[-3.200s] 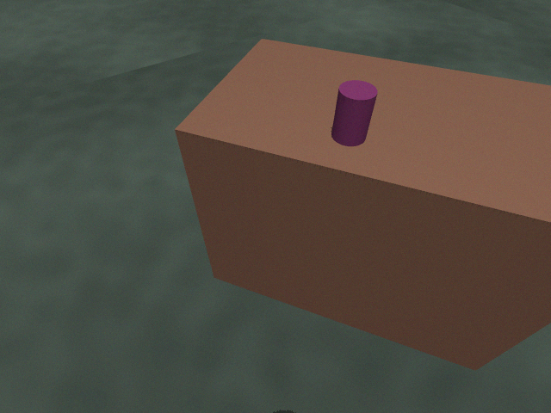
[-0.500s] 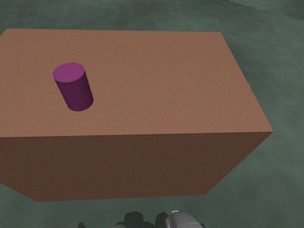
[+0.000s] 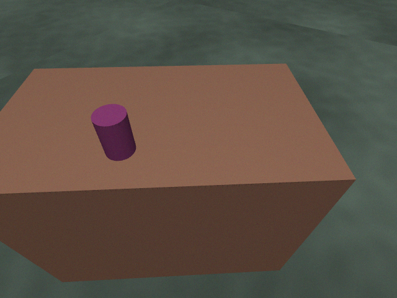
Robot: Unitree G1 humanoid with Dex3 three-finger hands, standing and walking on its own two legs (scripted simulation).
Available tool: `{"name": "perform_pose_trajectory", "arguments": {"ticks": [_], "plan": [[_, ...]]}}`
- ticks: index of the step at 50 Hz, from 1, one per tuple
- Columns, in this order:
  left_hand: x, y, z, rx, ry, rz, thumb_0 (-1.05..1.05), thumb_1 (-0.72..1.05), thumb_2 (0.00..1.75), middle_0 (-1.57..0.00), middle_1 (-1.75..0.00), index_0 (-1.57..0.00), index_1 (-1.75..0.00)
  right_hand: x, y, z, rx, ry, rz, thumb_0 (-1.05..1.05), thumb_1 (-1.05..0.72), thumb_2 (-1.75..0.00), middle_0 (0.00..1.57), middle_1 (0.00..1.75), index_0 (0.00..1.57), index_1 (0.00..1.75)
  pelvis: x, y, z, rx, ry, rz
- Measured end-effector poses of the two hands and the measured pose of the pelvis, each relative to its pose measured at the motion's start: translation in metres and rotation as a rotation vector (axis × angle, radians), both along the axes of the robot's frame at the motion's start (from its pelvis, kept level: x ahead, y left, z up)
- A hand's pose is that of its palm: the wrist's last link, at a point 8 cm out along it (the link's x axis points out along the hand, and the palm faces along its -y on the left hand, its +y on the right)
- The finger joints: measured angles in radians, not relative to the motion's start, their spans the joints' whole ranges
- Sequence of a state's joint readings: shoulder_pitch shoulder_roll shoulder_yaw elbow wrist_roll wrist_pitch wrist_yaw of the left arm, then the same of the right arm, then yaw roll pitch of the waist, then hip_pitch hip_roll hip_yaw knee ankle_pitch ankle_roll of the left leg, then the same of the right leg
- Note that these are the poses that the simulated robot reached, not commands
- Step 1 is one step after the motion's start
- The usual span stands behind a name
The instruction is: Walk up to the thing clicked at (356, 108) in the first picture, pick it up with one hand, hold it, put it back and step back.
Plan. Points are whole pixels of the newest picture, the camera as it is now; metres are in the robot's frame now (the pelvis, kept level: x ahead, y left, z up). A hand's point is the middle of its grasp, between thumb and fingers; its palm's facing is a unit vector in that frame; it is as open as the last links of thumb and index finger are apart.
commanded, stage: walk up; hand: left
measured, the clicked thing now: (115, 133) +0.50 +0.22 +0.04
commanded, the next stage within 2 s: stand in 1.10 s
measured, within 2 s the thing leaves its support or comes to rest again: neither
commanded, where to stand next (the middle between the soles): +0.07 +0.00 m, yaw +1 degrees
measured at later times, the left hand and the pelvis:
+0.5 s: hand out of the picture +0.12 +0.25 -0.14, palm faces -0.03 -0.94 -0.34, open 7.4 cm; pelvis +0.02 +0.00 +0.01, yaw -1 degrees
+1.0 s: hand out of the picture +0.11 +0.25 -0.15, palm faces -0.03 -0.94 -0.34, open 7.4 cm; pelvis +0.03 +0.00 +0.01, yaw +0 degrees
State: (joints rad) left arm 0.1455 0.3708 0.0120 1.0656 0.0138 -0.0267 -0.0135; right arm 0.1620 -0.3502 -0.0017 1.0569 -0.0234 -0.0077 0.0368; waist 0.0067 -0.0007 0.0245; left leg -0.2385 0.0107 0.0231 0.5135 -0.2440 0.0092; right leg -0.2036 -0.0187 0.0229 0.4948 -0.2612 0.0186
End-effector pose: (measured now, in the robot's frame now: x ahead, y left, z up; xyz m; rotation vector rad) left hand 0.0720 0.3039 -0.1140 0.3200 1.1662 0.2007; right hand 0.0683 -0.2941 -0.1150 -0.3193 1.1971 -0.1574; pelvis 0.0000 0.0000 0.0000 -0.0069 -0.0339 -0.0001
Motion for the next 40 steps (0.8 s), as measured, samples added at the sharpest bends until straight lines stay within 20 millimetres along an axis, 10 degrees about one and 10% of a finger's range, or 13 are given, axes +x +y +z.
{"name": "perform_pose_trajectory", "arguments": {"ticks": [23, 40], "plan": [[0.043, -0.011, 0.007, -0.007, 0.015, -0.019, 0.0, 0.91, 0.9, -0.2, -0.3, -0.2, -0.3, 0.043, -0.005, 0.012, -0.011, -0.04, -0.053, 0.0, -0.91, -0.9, 0.2, 0.3, 0.2, 0.3, 0.023, -0.001, 0.01, 0.005, -0.003, -0.009], [0.038, -0.013, 0.007, 0.001, 0.049, -0.013, 0.0, 0.91, 0.9, -0.2, -0.3, -0.2, -0.3, 0.026, -0.007, 0.005, -0.002, 0.025, -0.069, 0.0, -0.91, -0.9, 0.2, 0.3, 0.2, 0.3, 0.025, -0.004, 0.011, 0.006, -0.003, -0.008]]}}
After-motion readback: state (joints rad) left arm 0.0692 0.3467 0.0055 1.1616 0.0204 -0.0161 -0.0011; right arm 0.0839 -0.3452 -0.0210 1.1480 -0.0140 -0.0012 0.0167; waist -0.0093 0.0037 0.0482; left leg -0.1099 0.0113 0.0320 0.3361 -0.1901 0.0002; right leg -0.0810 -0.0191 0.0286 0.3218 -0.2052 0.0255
